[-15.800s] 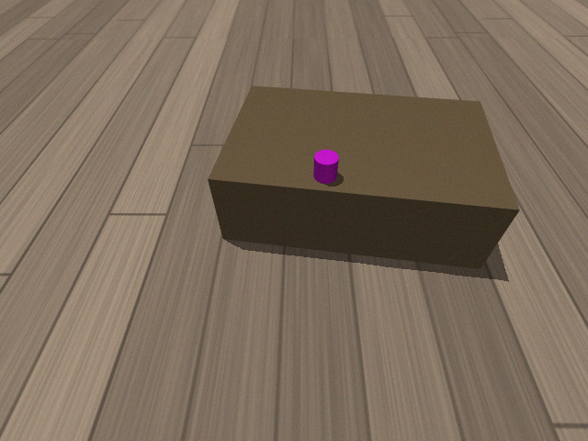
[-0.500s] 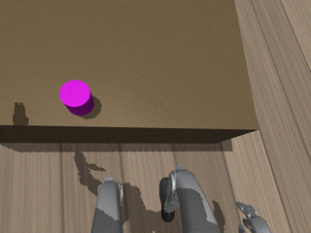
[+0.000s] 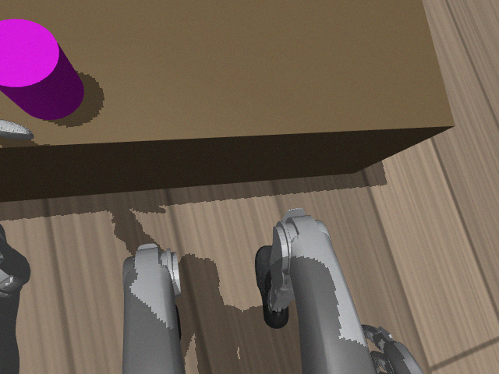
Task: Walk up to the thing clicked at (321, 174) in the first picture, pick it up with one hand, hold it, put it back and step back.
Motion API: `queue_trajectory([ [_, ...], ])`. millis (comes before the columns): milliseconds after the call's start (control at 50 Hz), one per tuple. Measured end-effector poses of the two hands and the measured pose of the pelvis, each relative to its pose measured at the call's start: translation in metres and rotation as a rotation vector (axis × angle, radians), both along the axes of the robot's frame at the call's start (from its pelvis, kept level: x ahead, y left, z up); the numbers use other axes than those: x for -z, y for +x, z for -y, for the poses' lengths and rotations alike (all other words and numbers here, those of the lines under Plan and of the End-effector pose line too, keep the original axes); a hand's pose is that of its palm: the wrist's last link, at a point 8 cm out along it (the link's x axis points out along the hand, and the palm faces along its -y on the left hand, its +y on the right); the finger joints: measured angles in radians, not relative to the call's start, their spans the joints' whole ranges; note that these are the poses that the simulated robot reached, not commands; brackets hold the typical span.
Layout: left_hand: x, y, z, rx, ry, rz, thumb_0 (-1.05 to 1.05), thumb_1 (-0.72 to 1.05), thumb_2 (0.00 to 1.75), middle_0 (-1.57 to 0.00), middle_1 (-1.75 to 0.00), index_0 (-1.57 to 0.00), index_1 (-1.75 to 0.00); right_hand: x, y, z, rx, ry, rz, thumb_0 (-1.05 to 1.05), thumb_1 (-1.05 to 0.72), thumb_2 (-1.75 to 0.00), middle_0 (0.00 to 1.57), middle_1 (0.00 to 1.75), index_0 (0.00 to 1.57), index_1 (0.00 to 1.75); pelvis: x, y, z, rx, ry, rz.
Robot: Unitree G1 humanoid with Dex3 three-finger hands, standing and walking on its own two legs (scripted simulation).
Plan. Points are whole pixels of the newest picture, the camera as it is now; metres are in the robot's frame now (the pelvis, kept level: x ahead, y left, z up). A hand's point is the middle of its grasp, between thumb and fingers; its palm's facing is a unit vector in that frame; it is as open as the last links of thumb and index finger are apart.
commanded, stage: close in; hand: left
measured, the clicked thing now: (35, 74) +0.55 +0.22 -0.03
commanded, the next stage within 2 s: rest palm in 0.44 s
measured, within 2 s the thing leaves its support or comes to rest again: neither
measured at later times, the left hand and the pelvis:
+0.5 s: hand out of the picture +0.55 +0.25 +0.00, palm faces +0.30 -0.95 -0.02, open 17.7 cm; pelvis -0.01 +0.01 +0.00, yaw +1 degrees
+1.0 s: hand (23, 59) +0.56 +0.23 -0.01, palm faces +0.29 -0.95 -0.05, open 15.5 cm; pelvis +0.00 +0.00 -0.01, yaw +2 degrees
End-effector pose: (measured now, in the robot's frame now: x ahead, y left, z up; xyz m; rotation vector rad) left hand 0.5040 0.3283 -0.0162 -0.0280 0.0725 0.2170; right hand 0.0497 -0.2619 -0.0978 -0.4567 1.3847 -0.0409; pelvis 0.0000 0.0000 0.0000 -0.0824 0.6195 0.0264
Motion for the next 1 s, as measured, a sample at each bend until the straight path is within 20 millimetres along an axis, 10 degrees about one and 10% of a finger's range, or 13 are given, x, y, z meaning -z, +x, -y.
queue_trajectory([
  [300, -0.022, 0.014, 0.032, -0.051, 0.068, 0.052, -0.02, -0.56, 0.09, -0.03, -0.1, -0.04, -0.09, 0.017, -0.028, 0.008, 0.086, -0.008, -0.036, 0.0, -0.91, -0.9, 0.2, 0.3, 0.2, 0.3, 0.02, -0.012, 0.001, -0.01, -0.001, 0.018],
  [600, -0.009, 0.015, 0.039, -0.083, 0.056, 0.026, -0.02, -0.61, 0.06, -0.03, -0.08, -0.05, -0.06, -0.008, -0.019, 0.006, 0.082, -0.038, -0.076, 0.0, -0.91, -0.9, 0.2, 0.3, 0.2, 0.3, 0.002, -0.001, -0.008, -0.021, -0.007, -0.017],
  [1000, -0.008, 0.02, 0.057, -0.081, 0.083, 0.032, -0.02, -0.43, 0.22, -0.3, -0.28, -0.31, -0.27, 0.011, -0.004, -0.001, 0.066, 0.017, -0.051, 0.0, -0.91, -0.9, 0.2, 0.3, 0.2, 0.3, 0.006, 0.0, -0.005, -0.022, 0.007, -0.018],
])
